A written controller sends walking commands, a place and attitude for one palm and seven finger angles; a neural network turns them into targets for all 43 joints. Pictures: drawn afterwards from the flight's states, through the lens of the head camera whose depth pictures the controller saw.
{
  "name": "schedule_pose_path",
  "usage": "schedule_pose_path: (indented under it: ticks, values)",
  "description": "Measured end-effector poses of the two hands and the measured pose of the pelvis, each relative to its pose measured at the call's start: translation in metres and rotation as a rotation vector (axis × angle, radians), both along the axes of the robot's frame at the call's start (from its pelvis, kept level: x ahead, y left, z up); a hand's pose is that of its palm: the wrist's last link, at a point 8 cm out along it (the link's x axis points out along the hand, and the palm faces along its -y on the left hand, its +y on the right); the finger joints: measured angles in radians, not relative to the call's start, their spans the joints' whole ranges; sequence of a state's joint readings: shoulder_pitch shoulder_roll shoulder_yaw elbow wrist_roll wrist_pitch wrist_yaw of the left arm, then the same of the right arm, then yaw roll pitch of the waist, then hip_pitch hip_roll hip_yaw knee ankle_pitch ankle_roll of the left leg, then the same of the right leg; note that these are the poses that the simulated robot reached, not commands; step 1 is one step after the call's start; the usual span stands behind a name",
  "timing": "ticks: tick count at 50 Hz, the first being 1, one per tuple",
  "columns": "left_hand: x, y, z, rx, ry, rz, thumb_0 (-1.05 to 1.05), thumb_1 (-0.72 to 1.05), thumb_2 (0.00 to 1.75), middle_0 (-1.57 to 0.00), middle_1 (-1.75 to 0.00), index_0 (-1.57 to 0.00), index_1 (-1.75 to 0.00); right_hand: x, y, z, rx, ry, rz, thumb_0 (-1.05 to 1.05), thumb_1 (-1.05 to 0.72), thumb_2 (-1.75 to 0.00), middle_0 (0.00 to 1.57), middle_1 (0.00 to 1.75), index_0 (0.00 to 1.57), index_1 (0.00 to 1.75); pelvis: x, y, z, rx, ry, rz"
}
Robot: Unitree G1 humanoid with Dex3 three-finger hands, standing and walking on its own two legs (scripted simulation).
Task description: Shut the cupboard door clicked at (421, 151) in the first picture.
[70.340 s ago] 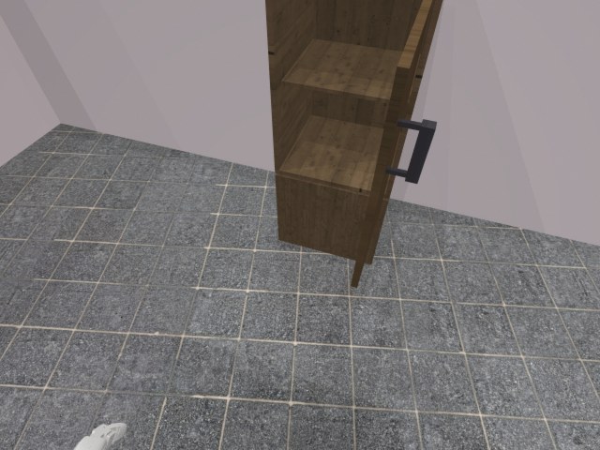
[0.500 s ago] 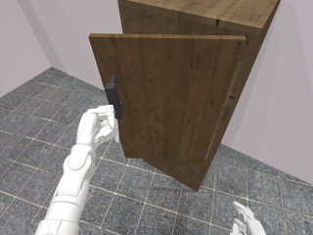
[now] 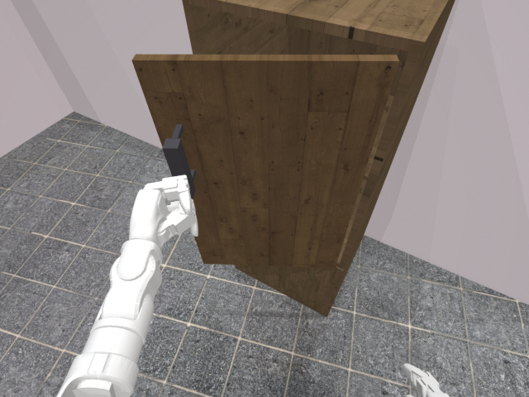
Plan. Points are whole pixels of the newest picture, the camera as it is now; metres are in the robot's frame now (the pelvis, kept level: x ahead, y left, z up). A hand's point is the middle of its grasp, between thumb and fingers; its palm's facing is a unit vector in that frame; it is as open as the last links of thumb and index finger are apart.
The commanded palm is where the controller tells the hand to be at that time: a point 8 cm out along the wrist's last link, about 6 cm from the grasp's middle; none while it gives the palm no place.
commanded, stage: bring the fist close to the handle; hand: left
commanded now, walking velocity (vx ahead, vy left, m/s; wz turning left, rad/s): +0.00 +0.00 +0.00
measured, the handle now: (183, 162) +0.48 +0.15 +0.09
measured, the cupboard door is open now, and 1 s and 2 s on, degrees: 27 16 2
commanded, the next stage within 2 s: push the door shut along its arc in 0.02 s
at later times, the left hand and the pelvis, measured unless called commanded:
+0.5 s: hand (195, 185) +0.41 +0.12 +0.10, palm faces -0.12 -0.99 -0.05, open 3.1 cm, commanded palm +0.39 +0.17 +0.09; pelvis -0.01 +0.00 +0.00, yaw +1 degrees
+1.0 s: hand (208, 165) +0.46 +0.11 +0.10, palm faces -0.25 -0.97 -0.04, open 3.1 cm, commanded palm +0.46 +0.15 +0.09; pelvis -0.02 +0.02 -0.02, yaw +1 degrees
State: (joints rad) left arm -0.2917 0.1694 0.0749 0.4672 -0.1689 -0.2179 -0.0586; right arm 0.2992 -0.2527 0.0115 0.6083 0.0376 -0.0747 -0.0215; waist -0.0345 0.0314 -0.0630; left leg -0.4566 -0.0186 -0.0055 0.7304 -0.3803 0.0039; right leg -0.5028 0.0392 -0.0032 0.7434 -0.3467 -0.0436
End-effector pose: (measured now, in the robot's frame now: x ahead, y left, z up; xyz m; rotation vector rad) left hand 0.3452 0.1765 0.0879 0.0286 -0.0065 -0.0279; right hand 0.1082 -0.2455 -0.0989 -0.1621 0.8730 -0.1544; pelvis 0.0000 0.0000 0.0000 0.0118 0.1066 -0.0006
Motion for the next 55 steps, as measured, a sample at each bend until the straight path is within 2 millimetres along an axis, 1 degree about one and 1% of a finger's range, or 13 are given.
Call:
schedule_pose_path:
  ticks: [6,10,14,17,21,23,27,35,46,50,55]
  values:
    - [-0.002,-0.006,0.015,-0.001,-0.077,-0.013,0.02,0.9,0.9,-1.3,-1.5,-1.3,-1.5,0.01,0.002,0.002,0.002,-0.035,0.016,0.01,-0.9,-0.9,0.2,0.3,0.2,0.3,-0.003,0.0,-0.001,0.001,-0.006,0.003]
    - [0.002,-0.007,0.01,0.012,-0.032,-0.022,0.02,0.9,0.9,-1.3,-1.5,-1.3,-1.5,0.014,0.006,0.004,0.011,-0.049,0.024,0.01,-0.9,-0.9,0.2,0.3,0.2,0.3,-0.005,-0.001,-0.001,0.002,-0.008,0.007]
    - [0.01,-0.007,0.003,0.023,0.016,-0.04,0.02,0.89,0.9,-1.3,-1.5,-1.3,-1.5,0.013,0.007,0.005,0.007,-0.046,0.024,0.01,-0.9,-0.9,0.2,0.3,0.2,0.3,-0.008,-0.001,-0.001,0.002,-0.007,0.008]
    - [0.02,-0.005,0.007,0.015,-0.002,-0.052,0.02,0.89,0.9,-1.3,-1.5,-1.3,-1.5,0.009,0.006,0.003,-0.003,-0.031,0.019,0.01,-0.9,-0.9,0.2,0.3,0.2,0.3,-0.01,-0.001,-0.002,0.001,-0.003,0.008]
    - [0.037,-0.003,0.018,0.009,-0.04,-0.072,0.02,0.89,0.9,-1.3,-1.5,-1.3,-1.5,-0.002,0.004,-0.002,-0.013,0.008,0.008,0.01,-0.9,-0.9,0.2,0.3,0.2,0.3,-0.01,0.001,-0.003,-0.001,0.01,0.01]
    - [0.044,-0.002,0.019,0.011,-0.034,-0.085,0.02,0.89,0.9,-1.32,-1.5,-1.3,-1.5,-0.009,0.002,-0.005,-0.015,0.035,0.0,0.01,-0.9,-0.9,0.2,0.3,0.2,0.3,-0.01,0.002,-0.004,-0.002,0.02,0.012]
    - [0.057,-0.001,0.015,0.015,0.009,-0.109,0.02,0.9,0.9,-1.33,-1.5,-1.3,-1.5,-0.027,0.0,-0.011,-0.017,0.093,-0.015,0.01,-0.9,-0.9,0.2,0.3,0.2,0.3,-0.01,0.004,-0.006,-0.003,0.037,0.014]
    - [0.072,-0.004,0.011,-0.003,0.01,-0.145,0.02,0.9,0.9,-1.31,-1.5,-1.31,-1.5,-0.06,-0.002,-0.017,-0.034,0.182,-0.052,0.01,-0.9,-0.9,0.2,0.3,0.2,0.3,-0.012,0.009,-0.009,-0.005,0.059,0.01]
    - [0.096,-0.007,0.012,0.003,0.032,-0.193,0.02,0.9,0.9,-1.31,-1.5,-1.31,-1.5,-0.092,0.0,-0.024,-0.051,0.256,-0.074,0.01,-0.9,-0.9,0.2,0.3,0.2,0.3,-0.02,0.014,-0.015,-0.014,0.094,0.017]
    - [0.108,-0.013,0.012,0.014,0.038,-0.224,0.02,0.9,0.9,-1.3,-1.5,-1.31,-1.5,-0.102,0.0,-0.026,-0.06,0.278,-0.076,0.01,-0.9,-0.9,0.2,0.3,0.2,0.3,-0.023,0.016,-0.018,-0.018,0.119,0.022]
    - [0.125,-0.033,0.011,0.008,0.041,-0.282,0.02,0.9,0.9,-1.3,-1.5,-1.3,-1.5,-0.115,0.0,-0.029,-0.07,0.313,-0.089,0.01,-0.9,-0.9,0.2,0.3,0.2,0.3,-0.024,0.018,-0.023,-0.019,0.152,0.019]
